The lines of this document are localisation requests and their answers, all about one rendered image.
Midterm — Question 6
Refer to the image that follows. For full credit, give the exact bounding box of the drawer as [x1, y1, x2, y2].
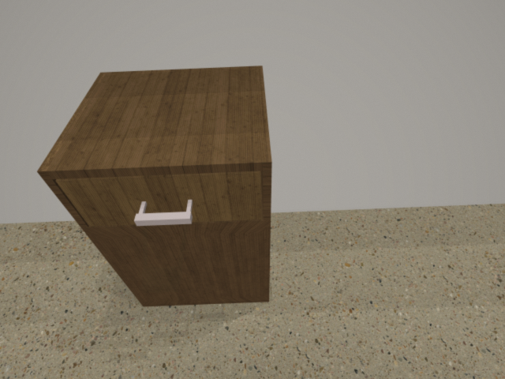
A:
[56, 171, 261, 227]

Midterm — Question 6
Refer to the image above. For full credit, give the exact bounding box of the handle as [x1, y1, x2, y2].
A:
[134, 200, 193, 226]

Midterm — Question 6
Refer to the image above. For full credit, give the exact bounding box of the cabinet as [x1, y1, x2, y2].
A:
[37, 66, 272, 306]

